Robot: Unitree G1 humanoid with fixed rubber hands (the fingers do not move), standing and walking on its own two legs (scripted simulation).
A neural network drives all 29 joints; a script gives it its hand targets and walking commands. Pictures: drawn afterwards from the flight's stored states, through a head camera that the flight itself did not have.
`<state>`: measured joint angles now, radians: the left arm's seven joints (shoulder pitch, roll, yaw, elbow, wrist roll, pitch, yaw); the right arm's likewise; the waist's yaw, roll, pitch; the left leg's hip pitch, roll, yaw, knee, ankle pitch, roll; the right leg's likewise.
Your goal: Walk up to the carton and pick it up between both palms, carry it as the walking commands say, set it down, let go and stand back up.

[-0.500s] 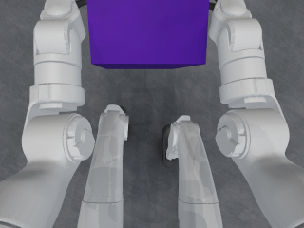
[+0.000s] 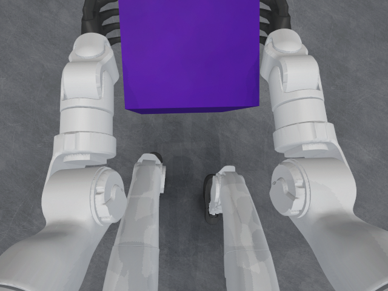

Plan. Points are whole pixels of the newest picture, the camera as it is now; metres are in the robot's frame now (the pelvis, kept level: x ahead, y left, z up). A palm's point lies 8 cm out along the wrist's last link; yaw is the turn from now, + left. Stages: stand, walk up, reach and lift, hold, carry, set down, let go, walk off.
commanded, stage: reach and lift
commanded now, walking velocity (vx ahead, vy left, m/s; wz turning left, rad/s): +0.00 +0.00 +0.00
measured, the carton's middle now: (185, 61) +0.52 +0.05 -0.12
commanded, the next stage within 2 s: none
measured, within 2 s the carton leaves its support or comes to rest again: neither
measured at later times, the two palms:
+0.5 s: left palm (54, 9) +0.47 +0.20 +0.08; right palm out of the picture +0.51 -0.09 +0.09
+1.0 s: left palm (43, 4) +0.45 +0.19 +0.12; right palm out of the picture +0.49 -0.10 +0.15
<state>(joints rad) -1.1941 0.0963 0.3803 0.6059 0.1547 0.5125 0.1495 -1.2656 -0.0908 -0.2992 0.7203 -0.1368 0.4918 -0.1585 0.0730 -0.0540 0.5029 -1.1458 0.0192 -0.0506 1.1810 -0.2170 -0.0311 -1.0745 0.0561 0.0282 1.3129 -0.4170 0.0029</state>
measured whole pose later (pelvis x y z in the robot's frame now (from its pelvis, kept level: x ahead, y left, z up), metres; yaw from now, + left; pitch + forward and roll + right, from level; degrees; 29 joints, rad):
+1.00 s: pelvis +0.13 +0.00 +0.12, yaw +1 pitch +10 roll +0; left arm -0.44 -0.11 0.34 0.52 0.33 0.59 0.02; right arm -0.49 0.20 -0.40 0.55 -0.31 0.47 -0.02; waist 0.07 -0.06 -0.16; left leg -0.59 0.01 -0.05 0.59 -0.18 -0.03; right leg -0.49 0.04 0.04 0.66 -0.34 -0.01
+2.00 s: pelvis +0.13 +0.00 +0.13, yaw +1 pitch -2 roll +1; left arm -0.46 -0.10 0.25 0.51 0.32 0.80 0.09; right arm -0.49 0.19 -0.40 0.52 -0.32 0.67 -0.03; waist -0.02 -0.06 -0.12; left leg -0.31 0.00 -0.05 0.50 -0.16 -0.03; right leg -0.23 0.02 0.04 0.58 -0.33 -0.01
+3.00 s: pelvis +0.12 +0.01 +0.13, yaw +1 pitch -3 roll +0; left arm -0.46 -0.11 0.23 0.51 0.32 0.80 0.10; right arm -0.41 0.20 -0.39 0.47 -0.31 0.71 -0.02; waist 0.00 -0.06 -0.12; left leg -0.30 0.00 -0.05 0.50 -0.14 -0.03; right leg -0.21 0.01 0.04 0.57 -0.31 0.00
